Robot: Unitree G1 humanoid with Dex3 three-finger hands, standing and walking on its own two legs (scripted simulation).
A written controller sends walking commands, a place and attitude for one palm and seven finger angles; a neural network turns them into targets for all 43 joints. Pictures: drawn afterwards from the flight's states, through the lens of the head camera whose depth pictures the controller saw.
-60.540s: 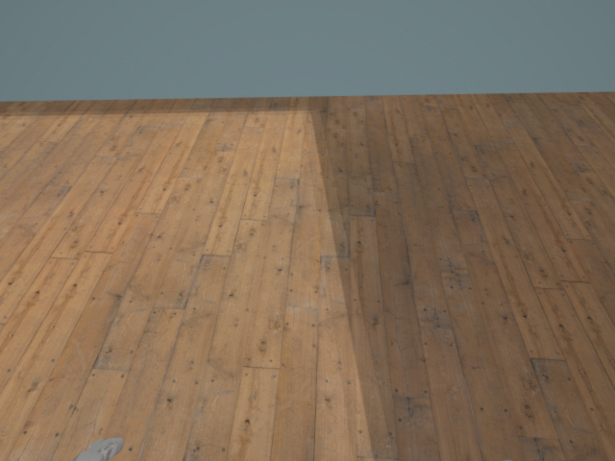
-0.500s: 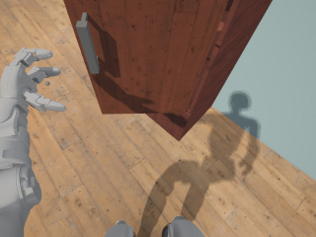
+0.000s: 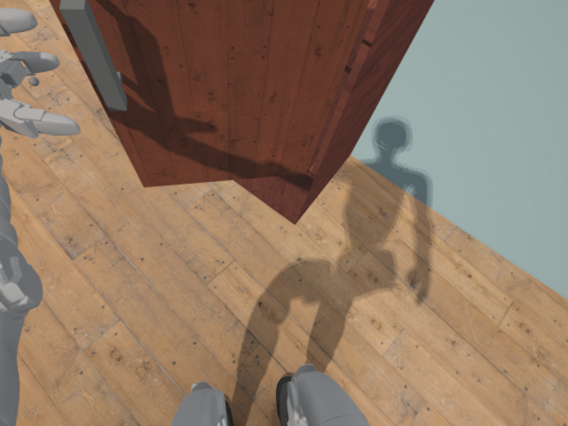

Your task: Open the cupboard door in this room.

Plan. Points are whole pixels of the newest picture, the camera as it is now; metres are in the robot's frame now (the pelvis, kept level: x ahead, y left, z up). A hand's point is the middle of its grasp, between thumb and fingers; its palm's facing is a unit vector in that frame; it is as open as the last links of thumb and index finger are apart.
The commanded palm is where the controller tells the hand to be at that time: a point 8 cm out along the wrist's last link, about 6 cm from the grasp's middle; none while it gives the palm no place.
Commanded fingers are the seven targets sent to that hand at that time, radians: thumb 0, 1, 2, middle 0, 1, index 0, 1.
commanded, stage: move the hooked fingers beside the handle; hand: left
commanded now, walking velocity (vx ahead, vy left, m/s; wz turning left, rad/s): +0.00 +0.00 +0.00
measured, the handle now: (100, 49) +0.61 +0.18 +0.08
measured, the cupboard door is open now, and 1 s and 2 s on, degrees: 46 46 46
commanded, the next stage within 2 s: slide the fingers in behind the handle in 0.80 s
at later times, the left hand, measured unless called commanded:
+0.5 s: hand (34, 84) +0.54 +0.25 +0.09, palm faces +0.03 -1.00 +0.00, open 14.0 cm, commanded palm +0.52 +0.28 +0.08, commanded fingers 0.00 -0.50 0.30 -0.30 -1.20 -0.30 -1.20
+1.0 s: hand (41, 87) +0.53 +0.24 +0.09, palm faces +0.04 -1.00 -0.03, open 14.0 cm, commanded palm +0.51 +0.27 +0.08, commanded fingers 0.00 -0.50 0.30 -0.30 -1.20 -0.30 -1.20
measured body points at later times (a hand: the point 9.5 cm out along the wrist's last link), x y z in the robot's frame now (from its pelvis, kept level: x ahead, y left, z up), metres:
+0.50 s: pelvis +0.02 +0.01 +0.00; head +0.17 +0.04 +0.42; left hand +0.54 +0.30 +0.09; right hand -0.01 -0.26 -0.09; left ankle -0.01 +0.08 -0.68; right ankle +0.02 -0.11 -0.68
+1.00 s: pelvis +0.00 +0.00 +0.00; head +0.15 +0.03 +0.42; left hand +0.52 +0.29 +0.10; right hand -0.01 -0.27 -0.10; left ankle -0.01 +0.08 -0.68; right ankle +0.02 -0.11 -0.68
